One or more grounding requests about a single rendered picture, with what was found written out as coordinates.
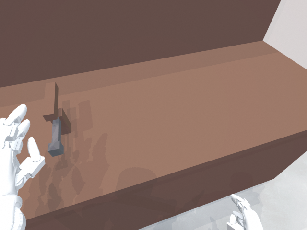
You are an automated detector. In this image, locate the tap lever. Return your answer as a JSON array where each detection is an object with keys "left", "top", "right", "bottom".
[{"left": 48, "top": 117, "right": 64, "bottom": 157}]

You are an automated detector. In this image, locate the robot left forearm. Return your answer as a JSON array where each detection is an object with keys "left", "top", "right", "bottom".
[{"left": 0, "top": 194, "right": 26, "bottom": 230}]

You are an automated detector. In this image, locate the right robot hand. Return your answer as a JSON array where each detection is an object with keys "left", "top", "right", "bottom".
[{"left": 227, "top": 194, "right": 263, "bottom": 230}]

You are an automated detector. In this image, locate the counter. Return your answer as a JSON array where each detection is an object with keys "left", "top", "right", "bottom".
[{"left": 0, "top": 0, "right": 307, "bottom": 230}]

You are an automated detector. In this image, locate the left robot hand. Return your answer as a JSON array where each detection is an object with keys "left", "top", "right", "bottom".
[{"left": 0, "top": 104, "right": 45, "bottom": 196}]

